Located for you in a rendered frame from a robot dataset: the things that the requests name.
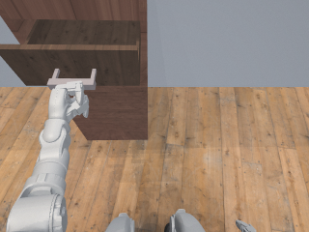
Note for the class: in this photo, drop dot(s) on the robot right thigh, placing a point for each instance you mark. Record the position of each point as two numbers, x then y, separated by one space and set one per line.
184 222

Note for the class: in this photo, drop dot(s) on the drawer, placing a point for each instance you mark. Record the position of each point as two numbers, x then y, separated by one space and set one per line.
76 47

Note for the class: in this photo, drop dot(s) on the cabinet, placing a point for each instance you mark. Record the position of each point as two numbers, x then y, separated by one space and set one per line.
115 112

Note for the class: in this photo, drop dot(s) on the robot left hand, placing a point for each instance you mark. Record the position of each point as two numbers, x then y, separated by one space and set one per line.
62 106

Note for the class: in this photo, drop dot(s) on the robot left thigh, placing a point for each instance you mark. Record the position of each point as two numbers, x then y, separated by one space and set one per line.
121 224

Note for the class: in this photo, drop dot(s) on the robot left upper arm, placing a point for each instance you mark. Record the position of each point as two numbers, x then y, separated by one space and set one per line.
41 213

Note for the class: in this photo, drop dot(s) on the handle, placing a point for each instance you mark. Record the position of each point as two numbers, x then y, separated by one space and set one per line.
88 83

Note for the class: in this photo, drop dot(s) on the robot left forearm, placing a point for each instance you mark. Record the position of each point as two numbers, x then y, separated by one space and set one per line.
51 167

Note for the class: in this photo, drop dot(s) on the robot thigh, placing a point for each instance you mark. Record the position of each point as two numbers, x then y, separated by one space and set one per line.
121 224
184 222

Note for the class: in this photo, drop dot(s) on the robot right hand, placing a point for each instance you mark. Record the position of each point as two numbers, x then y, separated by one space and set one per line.
244 227

